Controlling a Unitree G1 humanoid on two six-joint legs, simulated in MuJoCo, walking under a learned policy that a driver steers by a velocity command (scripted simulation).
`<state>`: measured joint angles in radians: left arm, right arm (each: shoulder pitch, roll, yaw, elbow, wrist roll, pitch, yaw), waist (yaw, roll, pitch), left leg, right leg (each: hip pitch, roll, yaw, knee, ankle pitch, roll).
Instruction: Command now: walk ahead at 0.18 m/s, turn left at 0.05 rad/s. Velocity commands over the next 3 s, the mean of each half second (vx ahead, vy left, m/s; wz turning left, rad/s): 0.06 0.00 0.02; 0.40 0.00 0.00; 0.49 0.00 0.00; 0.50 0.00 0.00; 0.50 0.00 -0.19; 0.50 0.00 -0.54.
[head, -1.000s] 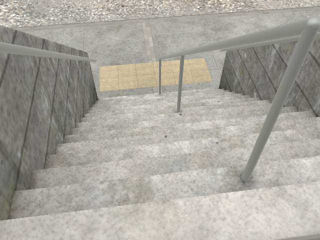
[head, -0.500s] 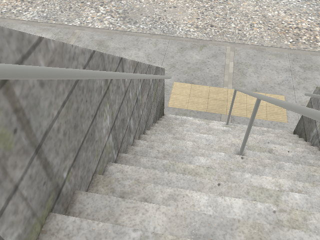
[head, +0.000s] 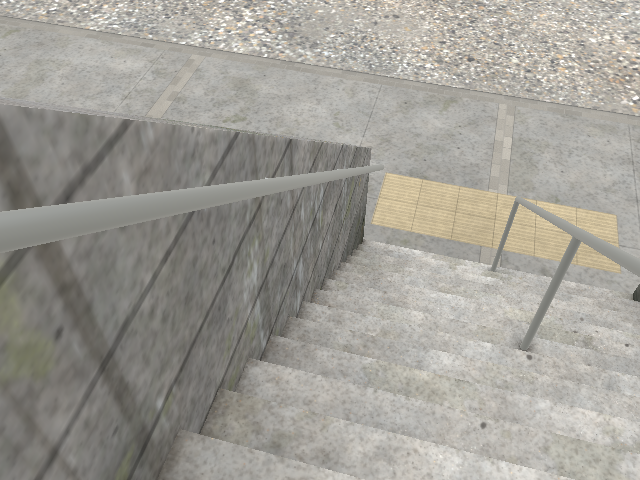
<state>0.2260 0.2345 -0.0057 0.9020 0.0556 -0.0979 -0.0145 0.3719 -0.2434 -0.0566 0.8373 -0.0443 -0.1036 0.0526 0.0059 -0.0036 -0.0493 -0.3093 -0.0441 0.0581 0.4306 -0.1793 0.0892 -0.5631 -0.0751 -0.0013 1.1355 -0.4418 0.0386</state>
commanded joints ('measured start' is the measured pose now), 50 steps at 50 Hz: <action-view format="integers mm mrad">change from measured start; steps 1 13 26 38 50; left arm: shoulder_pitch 197 62 15 251 145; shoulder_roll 26 145 80 138 134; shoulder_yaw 14 51 36 34 48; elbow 37 -26 -51 -51 -124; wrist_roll -14 -40 -38 -8 -37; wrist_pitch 20 119 157 126 50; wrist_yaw -43 37 20 19 21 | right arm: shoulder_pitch -76 -80 -90 -215 -213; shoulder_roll -97 -71 -120 -12 -97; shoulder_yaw -8 1 -14 20 -22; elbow -87 -52 15 -57 -31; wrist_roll -22 63 37 44 33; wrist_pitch -5 194 135 151 176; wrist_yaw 16 -125 -68 -75 -78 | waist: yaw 107 22 -23 94 -8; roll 34 -161 104 -220 -56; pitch -83 34 139 35 57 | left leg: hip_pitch -98 -123 104 -360 -327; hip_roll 207 -33 315 22 37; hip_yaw -57 7 -420 -65 -150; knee -31 513 -274 407 608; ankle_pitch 929 -383 -207 -230 127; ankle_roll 142 -56 147 5 -80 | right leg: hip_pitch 152 372 93 744 512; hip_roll -38 -224 77 -154 -126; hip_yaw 5 301 43 347 167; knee -73 -655 -242 -853 -840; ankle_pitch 165 1508 -17 199 671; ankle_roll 67 -275 -62 -125 -260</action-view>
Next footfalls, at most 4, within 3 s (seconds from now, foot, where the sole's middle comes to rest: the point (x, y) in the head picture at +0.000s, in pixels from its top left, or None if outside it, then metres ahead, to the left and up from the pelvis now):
0.18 right None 0.05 -0.12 -0.78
0.76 right None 0.02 -0.11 -0.78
1.22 left None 0.13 0.10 -0.78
1.68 right None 0.28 -0.14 -0.98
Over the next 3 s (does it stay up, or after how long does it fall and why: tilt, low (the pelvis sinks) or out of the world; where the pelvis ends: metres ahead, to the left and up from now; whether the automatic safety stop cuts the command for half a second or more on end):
stays up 0.82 -0.04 -0.63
